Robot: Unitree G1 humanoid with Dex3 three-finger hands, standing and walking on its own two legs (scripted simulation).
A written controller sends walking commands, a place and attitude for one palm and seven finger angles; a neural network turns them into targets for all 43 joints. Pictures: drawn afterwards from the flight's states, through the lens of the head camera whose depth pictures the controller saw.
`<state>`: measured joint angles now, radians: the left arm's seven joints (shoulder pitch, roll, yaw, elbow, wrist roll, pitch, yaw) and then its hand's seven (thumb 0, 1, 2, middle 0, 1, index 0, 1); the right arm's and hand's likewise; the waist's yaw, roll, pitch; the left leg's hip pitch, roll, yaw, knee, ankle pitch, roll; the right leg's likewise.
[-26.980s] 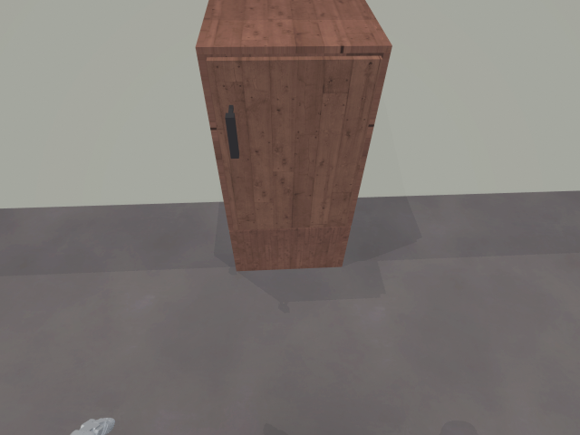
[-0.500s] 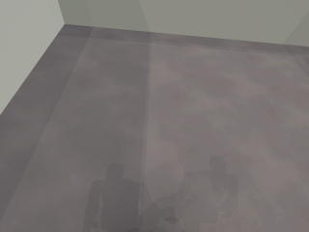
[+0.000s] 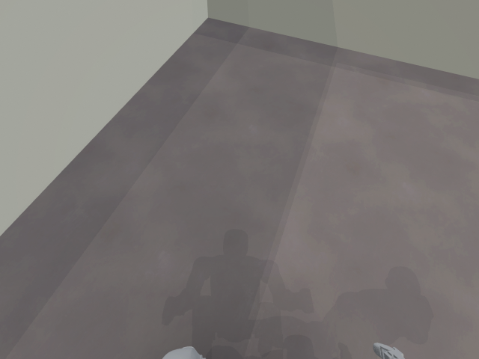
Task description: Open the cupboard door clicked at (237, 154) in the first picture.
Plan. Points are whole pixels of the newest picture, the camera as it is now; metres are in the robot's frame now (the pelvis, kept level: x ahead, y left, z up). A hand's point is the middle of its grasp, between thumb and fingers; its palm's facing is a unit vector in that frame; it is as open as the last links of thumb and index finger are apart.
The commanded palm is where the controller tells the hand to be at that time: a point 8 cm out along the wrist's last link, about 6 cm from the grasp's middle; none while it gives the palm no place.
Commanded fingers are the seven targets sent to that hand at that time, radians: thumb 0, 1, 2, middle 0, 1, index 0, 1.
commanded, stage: turn to face it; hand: left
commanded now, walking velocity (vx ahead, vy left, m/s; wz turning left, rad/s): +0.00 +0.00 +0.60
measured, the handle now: out of the picture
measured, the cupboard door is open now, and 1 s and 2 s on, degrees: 44 44 44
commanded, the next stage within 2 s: none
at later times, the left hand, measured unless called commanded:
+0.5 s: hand out of the picture +0.02 +0.15 -0.15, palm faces +0.33 -0.92 -0.22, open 7.4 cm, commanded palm none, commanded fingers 0.00 0.90 0.90 -0.20 -0.30 -0.20 -0.30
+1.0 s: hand out of the picture +0.02 +0.13 -0.13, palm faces +0.57 -0.77 -0.28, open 7.4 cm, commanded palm none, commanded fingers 0.00 0.90 0.90 -0.20 -0.30 -0.20 -0.30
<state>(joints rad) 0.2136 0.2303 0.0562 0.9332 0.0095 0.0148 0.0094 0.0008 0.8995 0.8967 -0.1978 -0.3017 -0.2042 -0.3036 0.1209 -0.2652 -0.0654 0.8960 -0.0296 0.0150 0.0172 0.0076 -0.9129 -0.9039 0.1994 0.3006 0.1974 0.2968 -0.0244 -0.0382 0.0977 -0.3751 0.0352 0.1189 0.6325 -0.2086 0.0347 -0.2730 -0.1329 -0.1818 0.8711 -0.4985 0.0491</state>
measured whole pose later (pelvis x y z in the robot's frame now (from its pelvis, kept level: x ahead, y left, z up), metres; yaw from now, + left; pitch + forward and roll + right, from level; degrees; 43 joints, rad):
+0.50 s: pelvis +0.03 -0.05 +0.01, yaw +20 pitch +1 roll +2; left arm 0.24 0.22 0.04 0.87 0.02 0.01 0.01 0.00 0.90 0.90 -0.20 -0.30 -0.20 -0.30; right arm 0.09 -0.23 -0.06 0.87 -0.01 0.06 0.03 0.01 -0.91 -0.90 0.20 0.30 0.20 0.30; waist 0.00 -0.05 0.12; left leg -0.35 0.00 0.09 0.69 -0.40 -0.05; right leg -0.26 -0.15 -0.18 0.59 -0.33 0.03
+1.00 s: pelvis +0.06 -0.09 +0.02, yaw +38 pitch +0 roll +2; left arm 0.17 0.22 0.04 0.85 0.02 0.01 0.02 0.00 0.90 0.90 -0.20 -0.30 -0.20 -0.30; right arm 0.15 -0.26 -0.09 0.92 -0.02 0.08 0.02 0.01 -0.91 -0.90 0.20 0.30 0.20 0.30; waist -0.03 0.00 0.12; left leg -0.48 0.00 0.03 1.03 -0.48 -0.06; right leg -0.24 -0.09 -0.11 0.55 -0.32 0.00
